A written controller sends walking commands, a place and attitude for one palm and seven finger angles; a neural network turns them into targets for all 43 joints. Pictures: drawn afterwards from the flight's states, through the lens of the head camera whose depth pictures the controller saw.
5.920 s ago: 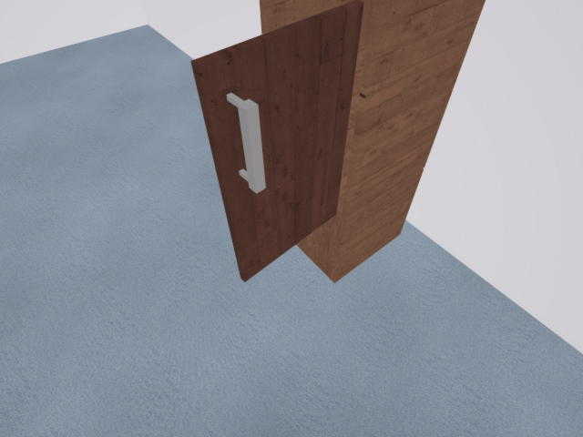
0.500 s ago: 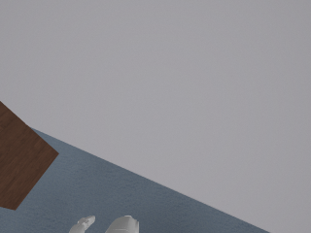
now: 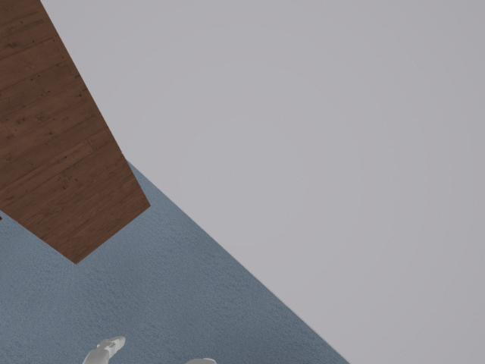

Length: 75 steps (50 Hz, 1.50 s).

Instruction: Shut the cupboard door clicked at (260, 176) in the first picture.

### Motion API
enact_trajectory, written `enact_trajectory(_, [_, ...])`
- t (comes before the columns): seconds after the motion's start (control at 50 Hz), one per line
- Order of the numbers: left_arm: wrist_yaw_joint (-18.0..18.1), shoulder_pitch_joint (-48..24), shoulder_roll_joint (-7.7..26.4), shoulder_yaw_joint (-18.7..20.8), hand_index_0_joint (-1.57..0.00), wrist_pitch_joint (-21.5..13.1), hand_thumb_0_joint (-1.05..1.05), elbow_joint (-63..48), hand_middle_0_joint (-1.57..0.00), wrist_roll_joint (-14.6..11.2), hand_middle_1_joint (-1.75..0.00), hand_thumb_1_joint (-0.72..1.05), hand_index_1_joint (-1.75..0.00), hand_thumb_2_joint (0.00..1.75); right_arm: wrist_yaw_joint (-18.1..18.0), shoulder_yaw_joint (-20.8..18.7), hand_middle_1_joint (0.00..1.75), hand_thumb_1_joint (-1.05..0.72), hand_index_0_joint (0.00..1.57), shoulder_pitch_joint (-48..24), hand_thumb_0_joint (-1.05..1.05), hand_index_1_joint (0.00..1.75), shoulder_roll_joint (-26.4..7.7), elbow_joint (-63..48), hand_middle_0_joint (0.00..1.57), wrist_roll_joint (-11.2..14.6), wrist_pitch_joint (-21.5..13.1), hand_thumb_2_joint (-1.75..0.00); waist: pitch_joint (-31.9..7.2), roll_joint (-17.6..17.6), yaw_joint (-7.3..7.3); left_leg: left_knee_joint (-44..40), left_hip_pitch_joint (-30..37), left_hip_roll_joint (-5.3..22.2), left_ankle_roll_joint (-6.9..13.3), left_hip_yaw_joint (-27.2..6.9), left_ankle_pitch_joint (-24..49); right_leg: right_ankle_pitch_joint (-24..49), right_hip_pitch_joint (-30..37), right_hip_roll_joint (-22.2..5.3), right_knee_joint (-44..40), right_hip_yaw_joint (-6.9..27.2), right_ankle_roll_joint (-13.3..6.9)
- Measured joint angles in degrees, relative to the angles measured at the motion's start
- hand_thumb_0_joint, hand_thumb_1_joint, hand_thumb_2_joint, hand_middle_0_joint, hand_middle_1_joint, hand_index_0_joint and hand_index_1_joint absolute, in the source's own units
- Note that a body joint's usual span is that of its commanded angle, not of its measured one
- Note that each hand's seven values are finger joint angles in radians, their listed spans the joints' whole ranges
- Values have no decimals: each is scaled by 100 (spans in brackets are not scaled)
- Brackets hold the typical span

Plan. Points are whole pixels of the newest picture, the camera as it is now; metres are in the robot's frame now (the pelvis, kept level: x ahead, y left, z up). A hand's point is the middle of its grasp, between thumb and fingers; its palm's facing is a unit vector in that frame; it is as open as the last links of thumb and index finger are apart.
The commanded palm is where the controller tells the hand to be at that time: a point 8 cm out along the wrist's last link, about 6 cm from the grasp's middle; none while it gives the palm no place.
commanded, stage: turn to face it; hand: left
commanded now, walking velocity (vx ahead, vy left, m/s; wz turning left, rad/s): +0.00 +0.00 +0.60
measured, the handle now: out of the picture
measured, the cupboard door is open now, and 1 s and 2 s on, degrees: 94 94 94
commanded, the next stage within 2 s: take the last steps up to it in 1.42 s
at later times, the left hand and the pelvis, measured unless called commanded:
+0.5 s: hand out of the picture +0.00 +0.23 -0.17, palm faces +0.37 -0.89 -0.27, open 7.4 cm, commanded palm none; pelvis +0.02 +0.00 +0.00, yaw +20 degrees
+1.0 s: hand out of the picture -0.02 +0.17 -0.16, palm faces +0.63 -0.74 -0.23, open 7.3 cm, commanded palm none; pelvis +0.04 -0.02 +0.00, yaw +39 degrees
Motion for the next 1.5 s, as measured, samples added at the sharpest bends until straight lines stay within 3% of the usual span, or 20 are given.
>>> enact_trajectory(0.06, [45, 42, -147, -64, -20, -137, 0, -32, -20, 51, -30, 91, -30, 90, 17, -80, 30, -91, 21, 14, 0, 30, -88, 41, 20, 45, 74, -90, 22, 103, 8, 1164, -445, -101, -92, -44, -948, 231, 196, -50, -321, -185, -362])
enact_trajectory(0.12, [84, 156, -330, -139, -20, -131, 0, 6, -20, 44, -30, 90, -30, 90, 46, -136, 30, -91, 20, -21, 0, 30, -171, 117, 20, 36, 160, -90, 71, 144, -39, 2861, -912, -40, -191, 261, -1196, 81, 419, -174, -428, -425, -395])
enact_trajectory(0.16, [94, 233, -397, -170, -20, -127, 0, 52, -20, 44, -30, 90, -30, 90, 69, -128, 30, -91, 20, -45, 0, 30, -162, 138, 20, 44, 178, -90, 91, 63, -79, 3199, -975, 79, -273, 474, -1120, 116, 577, -274, -603, -568, -378])
enact_trajectory(0.3, [63, 383, -327, -124, -21, -193, 0, 140, -20, 72, -30, 92, -30, 90, 116, -20, 30, -91, 20, -183, 0, 30, -49, 132, 20, 84, 128, -90, 200, -310, 37, 1311, -275, 268, -271, 980, -1099, -42, 799, -669, -581, -1107, -266])
enact_trajectory(0.36, [23, 518, -189, -66, -21, -167, 0, 176, -20, 32, -30, 91, -30, 90, 133, 24, 30, -91, 20, -255, 0, 30, -62, 23, 20, 63, 30, -90, 166, -364, 78, 181, 194, 241, -43, 1100, -206, -352, 639, -827, -10, -1310, -143])
enact_trajectory(0.4, [20, 485, -44, -23, -21, -31, 0, 243, -20, 6, -30, 91, -30, 90, 107, 17, 30, -91, 20, -336, 0, 30, -22, -41, 20, 42, -83, -90, 201, -456, 86, 400, 57, 160, 244, 1039, -190, -951, 183, -812, 1112, -945, -4])
enact_trajectory(0.44, [60, 386, 57, 19, -20, 113, 1, 335, -20, 7, -30, 91, -30, 90, 47, 43, 30, -91, 20, -333, 0, 30, 17, -92, 20, 34, -160, -90, 197, -463, 94, 463, 27, 139, 258, 932, -351, -1173, -275, -606, 2104, -519, 52])
enact_trajectory(0.5, [40, 227, 111, 68, -20, 174, 1, 352, -20, 11, -30, 91, -30, 90, -35, 65, 30, -91, 20, -265, 0, 30, 34, -84, 20, 13, -175, -90, 153, -393, 106, 157, 128, 104, 178, 749, -211, -778, -696, -425, 2611, -177, 88])
enact_trajectory(0.62, [-4, 37, 36, 35, -20, 91, 1, 131, -20, 7, -30, 91, -30, 90, -32, 57, 30, -91, 20, -123, 0, 30, 11, 36, 20, -19, -91, -90, 66, -133, 63, -166, 208, 94, 104, 356, 13, -537, -554, -219, 1333, 14, 69])
enact_trajectory(0.7, [-4, 24, -17, -19, -20, -53, 1, -25, -20, 3, -30, 91, -30, 90, -7, 7, 30, -91, 21, 7, 0, 30, 14, 66, 20, 17, -2, -90, -27, -58, 11, 146, 18, 7, -52, 74, -115, 173, 129, -88, -319, -50, -49])
enact_trajectory(0.76, [40, 30, -185, -101, -20, -163, 0, -28, -20, 50, -30, 91, -30, 90, 20, -83, 30, -91, 20, 9, 0, 30, -91, 124, 20, 42, 88, -90, 26, 80, -26, 1659, -477, -72, -115, 91, -1186, 187, 216, -165, -236, -304, -341])
enact_trajectory(0.84, [83, 193, -365, -178, -20, -155, 0, 19, -20, 42, -30, 90, -30, 90, 70, -124, 30, -91, 20, -34, 0, 30, -148, 204, 20, 36, 175, -90, 43, 48, -77, 3306, -914, 65, -254, 448, -1118, 168, 530, -323, -542, -595, -343])
enact_trajectory(1.0, [59, 450, -315, -129, -21, -205, 0, 164, -20, 82, -30, 91, -30, 90, 103, -3, 30, -91, 20, -209, 0, 30, -36, 177, 20, 81, 120, -90, 144, -316, 71, 1317, -203, 262, -248, 976, -1112, 69, 784, -709, -572, -1145, -192])
enact_trajectory(1.04, [32, 545, -223, -87, -21, -176, 0, 220, -20, 57, -30, 91, -30, 90, 108, 32, 30, -91, 20, -258, 0, 30, -30, 106, 20, 71, 48, -90, 136, -365, 103, 474, 135, 240, -163, 1079, -582, -109, 698, -810, -261, -1256, -101])
enact_trajectory(1.06, [14, 596, -180, -62, -21, -138, 0, 241, -20, 30, -30, 91, -30, 90, 109, 39, 30, -91, 20, -270, 0, 30, -48, 54, 20, 53, -16, -90, 104, -340, 100, 224, 179, 260, 55, 1069, 28, -215, 550, -842, 60, -1268, -49])
enact_trajectory(1.12, [58, 529, 4, -3, -20, 95, 0, 407, -20, 20, -30, 91, -30, 90, 43, 79, 30, -91, 20, -367, 0, 30, 45, 0, 20, 27, -144, -90, 174, -452, 179, 554, 65, 185, 351, 1056, -287, -1125, -114, -703, 1592, -580, 27])
enact_trajectory(1.2, [41, 382, 83, 46, -20, 182, 1, 540, -20, 22, -30, 91, -30, 90, -76, 144, 30, -91, 20, -302, 0, 30, 137, 10, 20, 7, -196, -90, 118, -368, 186, 114, 224, 161, 319, 902, -180, -742, -674, -441, 2465, -161, 38])
enact_trajectory(1.32, [3, 270, -15, 4, -20, 106, 1, 466, -20, 23, -30, 91, -30, 90, -97, 190, 30, -91, 20, -112, 0, 30, 227, 187, 20, -4, -174, -90, -10, -187, 155, -405, 392, 141, 325, 695, 139, -452, -565, -260, 1594, -68, 15])
enact_trajectory(1.44, [15, 193, -208, -89, -20, -18, 1, 455, -20, -1, -30, 91, -30, 90, -89, 161, 30, -91, 21, 112, 0, 30, 270, 379, 20, 13, -107, -90, -113, -96, 53, -247, 275, 51, 196, 534, 97, 96, 278, -53, -196, -153, -74])
enact_trajectory(1.5, [54, 206, -358, -142, -20, -146, 0, 525, -20, 34, -30, 91, -30, 90, -64, 108, 30, -91, 21, 179, 0, 30, 210, 476, 20, 65, -43, -90, -115, -11, 26, 438, 28, -5, 57, 462, -622, 198, 514, -54, -579, -227, -329])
